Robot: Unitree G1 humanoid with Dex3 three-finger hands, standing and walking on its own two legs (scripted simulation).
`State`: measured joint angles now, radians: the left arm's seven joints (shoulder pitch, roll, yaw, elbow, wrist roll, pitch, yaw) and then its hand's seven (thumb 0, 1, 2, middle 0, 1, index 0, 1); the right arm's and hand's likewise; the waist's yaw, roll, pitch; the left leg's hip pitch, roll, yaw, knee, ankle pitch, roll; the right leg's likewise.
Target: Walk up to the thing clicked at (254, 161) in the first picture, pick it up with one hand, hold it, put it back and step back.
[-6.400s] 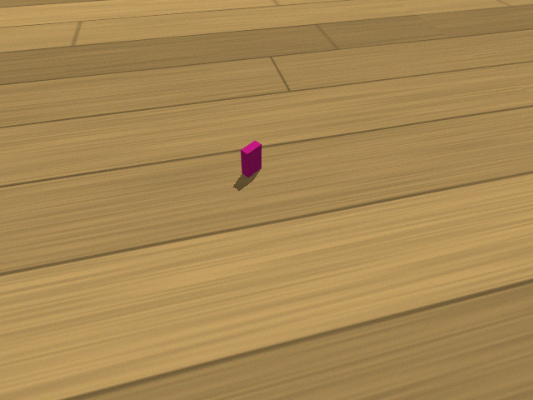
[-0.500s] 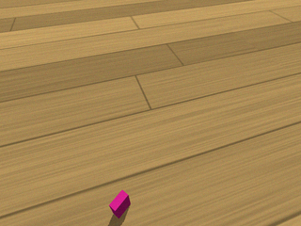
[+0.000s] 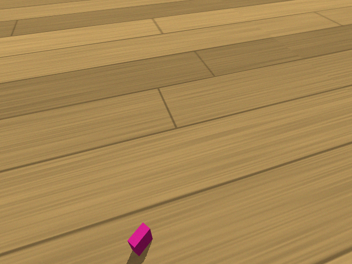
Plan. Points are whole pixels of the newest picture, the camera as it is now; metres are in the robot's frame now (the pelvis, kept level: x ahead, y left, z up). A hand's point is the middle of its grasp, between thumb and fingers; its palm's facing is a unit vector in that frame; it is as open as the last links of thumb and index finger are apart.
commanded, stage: stand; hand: left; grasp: from the side
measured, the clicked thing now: (140, 239) +0.38 +0.18 -0.70
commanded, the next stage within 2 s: go down in 0.82 s
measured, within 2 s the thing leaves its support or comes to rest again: neither
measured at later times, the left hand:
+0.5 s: hand out of the picture +0.08 +0.25 -0.16, palm faces -0.03 -0.94 -0.34, open 7.4 cm
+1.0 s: hand out of the picture +0.10 +0.25 -0.16, palm faces +0.03 -0.94 -0.33, open 7.8 cm
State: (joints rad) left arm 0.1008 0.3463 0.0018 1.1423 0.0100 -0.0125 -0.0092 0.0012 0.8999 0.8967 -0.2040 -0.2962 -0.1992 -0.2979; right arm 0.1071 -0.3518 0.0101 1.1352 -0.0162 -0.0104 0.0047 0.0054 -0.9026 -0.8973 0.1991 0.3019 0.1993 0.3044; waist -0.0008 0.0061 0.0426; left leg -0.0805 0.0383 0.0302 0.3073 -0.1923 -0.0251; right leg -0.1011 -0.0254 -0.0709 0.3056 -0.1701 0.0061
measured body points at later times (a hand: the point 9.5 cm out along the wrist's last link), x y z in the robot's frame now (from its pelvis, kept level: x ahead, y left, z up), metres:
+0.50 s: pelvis +0.00 +0.00 +0.00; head +0.01 +0.00 +0.45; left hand +0.08 +0.30 -0.13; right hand +0.08 -0.30 -0.13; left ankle -0.02 +0.13 -0.75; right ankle +0.00 -0.12 -0.75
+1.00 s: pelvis +0.00 +0.00 +0.00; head +0.02 +0.00 +0.45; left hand +0.09 +0.30 -0.13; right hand +0.08 -0.29 -0.13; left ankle -0.02 +0.13 -0.75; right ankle +0.00 -0.12 -0.75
